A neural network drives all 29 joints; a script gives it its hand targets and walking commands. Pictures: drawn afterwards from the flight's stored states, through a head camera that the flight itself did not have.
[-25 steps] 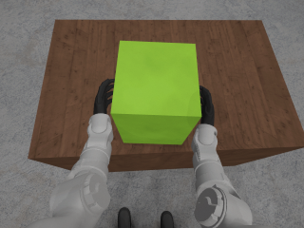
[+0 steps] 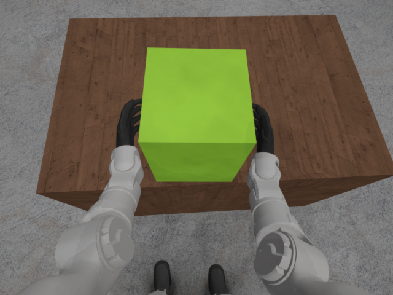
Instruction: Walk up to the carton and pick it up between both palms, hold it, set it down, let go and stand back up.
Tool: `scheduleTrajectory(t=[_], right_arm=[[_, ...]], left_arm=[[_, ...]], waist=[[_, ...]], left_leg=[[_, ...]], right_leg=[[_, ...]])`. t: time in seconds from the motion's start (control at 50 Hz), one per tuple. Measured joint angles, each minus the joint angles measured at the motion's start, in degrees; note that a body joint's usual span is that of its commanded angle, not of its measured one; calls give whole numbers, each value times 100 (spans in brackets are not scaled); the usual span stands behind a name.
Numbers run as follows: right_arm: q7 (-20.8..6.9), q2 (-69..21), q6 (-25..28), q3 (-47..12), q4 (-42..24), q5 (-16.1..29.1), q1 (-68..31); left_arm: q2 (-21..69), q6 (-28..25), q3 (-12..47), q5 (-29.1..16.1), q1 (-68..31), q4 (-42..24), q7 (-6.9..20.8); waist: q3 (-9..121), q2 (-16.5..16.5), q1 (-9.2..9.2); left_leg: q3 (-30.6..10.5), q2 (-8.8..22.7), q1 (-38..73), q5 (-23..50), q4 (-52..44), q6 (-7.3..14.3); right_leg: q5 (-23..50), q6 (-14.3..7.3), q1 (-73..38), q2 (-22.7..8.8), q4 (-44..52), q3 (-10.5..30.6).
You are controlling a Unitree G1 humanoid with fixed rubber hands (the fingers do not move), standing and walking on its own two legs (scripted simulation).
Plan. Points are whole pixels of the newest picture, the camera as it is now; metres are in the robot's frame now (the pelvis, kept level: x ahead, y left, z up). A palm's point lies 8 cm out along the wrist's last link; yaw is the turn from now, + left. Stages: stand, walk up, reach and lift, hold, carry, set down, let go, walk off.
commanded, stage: set down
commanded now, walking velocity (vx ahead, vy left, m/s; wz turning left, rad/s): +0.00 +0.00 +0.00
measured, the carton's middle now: (195, 123) +0.48 -0.03 -0.06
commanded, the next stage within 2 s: none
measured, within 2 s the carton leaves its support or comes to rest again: rests again in 0.26 s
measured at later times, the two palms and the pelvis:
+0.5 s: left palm (123, 135) +0.44 +0.13 -0.03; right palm (256, 142) +0.41 -0.15 -0.03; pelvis +0.00 +0.01 +0.00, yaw +1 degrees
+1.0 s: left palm (125, 134) +0.45 +0.13 -0.04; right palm (258, 140) +0.41 -0.16 -0.03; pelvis +0.01 +0.00 +0.00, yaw +1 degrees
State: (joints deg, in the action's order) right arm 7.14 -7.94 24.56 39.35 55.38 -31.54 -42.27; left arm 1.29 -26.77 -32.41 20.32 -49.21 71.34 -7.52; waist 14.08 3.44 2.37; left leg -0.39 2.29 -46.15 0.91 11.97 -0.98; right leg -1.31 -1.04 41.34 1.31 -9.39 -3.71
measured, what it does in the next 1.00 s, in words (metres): stands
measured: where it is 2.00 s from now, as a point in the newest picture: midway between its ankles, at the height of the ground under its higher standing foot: outside the picture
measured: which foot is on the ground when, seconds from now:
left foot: down 0.00-1.00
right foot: down 0.00-1.00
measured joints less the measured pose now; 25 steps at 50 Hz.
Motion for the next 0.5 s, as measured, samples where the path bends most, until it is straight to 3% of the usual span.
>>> scheduleTrajectory(t=[0.24,0.5], right_arm=[[31,-241,45,440,-195,-466,-346],[-125,-339,48,743,-461,-598,-195]], left_arm=[[-255,-146,-272,73,-417,191,267],[16,-22,-271,410,-265,-167,138]], waist=[[-222,-43,58],[-9,-65,106]], left_leg=[[-98,5,-205,110,40,-16],[-108,-115,-283,84,-33,66]], right_leg=[[-25,-43,271,11,-240,-81],[23,72,255,-100,-5,-92]])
